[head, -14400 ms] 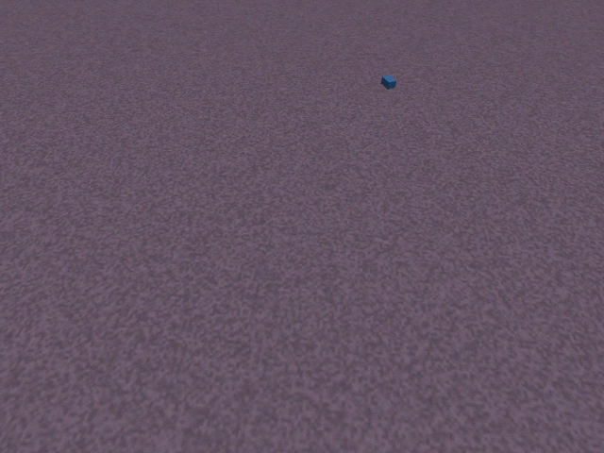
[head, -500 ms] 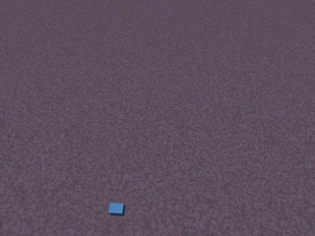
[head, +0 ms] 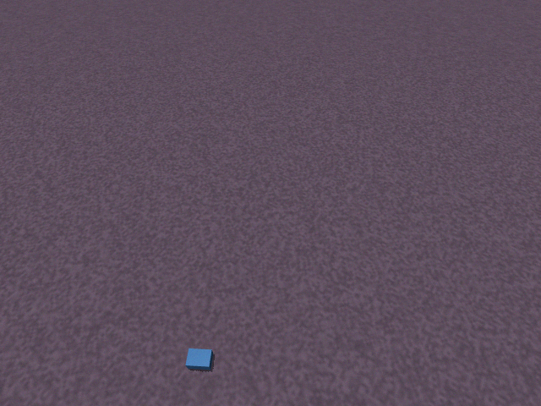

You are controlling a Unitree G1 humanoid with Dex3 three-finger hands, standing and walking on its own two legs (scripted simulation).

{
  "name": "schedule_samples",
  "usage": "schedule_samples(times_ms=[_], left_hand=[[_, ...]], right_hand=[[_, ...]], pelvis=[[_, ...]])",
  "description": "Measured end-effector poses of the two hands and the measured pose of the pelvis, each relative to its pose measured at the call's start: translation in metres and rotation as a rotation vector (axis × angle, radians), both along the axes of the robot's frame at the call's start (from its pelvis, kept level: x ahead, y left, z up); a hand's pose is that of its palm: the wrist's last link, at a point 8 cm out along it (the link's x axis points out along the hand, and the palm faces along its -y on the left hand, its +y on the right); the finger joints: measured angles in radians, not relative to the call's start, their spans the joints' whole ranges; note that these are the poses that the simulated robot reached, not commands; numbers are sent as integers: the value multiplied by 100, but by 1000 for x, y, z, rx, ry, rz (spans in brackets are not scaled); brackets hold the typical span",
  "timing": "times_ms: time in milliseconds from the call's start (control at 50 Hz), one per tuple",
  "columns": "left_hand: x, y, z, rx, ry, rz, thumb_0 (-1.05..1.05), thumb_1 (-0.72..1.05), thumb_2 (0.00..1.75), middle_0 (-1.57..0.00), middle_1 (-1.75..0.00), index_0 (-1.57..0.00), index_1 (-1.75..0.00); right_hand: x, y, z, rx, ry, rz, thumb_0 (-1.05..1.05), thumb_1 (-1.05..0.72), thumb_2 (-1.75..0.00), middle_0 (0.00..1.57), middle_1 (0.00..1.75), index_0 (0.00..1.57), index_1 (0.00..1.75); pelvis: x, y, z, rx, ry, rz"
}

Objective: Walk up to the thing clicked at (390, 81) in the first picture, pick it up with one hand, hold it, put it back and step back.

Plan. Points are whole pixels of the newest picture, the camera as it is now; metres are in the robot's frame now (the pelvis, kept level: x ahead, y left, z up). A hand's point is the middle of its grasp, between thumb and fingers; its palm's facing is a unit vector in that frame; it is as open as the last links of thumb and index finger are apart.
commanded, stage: rise first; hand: left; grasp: from above
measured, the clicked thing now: (199, 359) +0.37 +0.25 -0.76
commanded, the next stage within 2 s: none
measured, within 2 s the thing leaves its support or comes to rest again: neither
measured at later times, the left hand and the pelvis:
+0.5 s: hand out of the picture +0.13 +0.27 -0.22, palm faces -0.12 -0.90 -0.43, open 12.1 cm; pelvis -0.02 +0.02 -0.07, yaw +0 degrees
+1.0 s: hand out of the picture +0.16 +0.29 -0.37, palm faces -0.41 -0.64 -0.65, open 13.3 cm; pelvis -0.05 +0.02 -0.22, yaw +0 degrees
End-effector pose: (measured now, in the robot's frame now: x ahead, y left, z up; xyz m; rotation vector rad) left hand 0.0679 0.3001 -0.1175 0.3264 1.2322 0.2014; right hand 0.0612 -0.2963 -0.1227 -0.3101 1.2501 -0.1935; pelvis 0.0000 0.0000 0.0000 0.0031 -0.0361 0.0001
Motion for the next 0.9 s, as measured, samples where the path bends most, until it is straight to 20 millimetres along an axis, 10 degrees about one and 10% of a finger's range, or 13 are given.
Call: schedule_samples(times_ms=[260,500,900], left_hand=[[68,0,-18,5,-140,-67,1,47,81,-29,-63,-30,-63],[54,9,-57,76,-99,-150,0,-20,79,-33,-80,-33,-81],[67,21,-156,246,-121,-449,0,-42,88,-25,-91,-24,-92]], right_hand=[[14,38,-14,62,-179,-12,0,-90,-90,20,30,20,30],[44,59,-37,68,-308,29,1,-91,-90,20,30,21,30],[98,80,-129,79,-460,180,1,-91,-90,20,30,21,30]], pelvis=[[-16,3,-25,-1,157,11],[-18,18,-65,-17,266,7],[-39,25,-173,-43,497,13]])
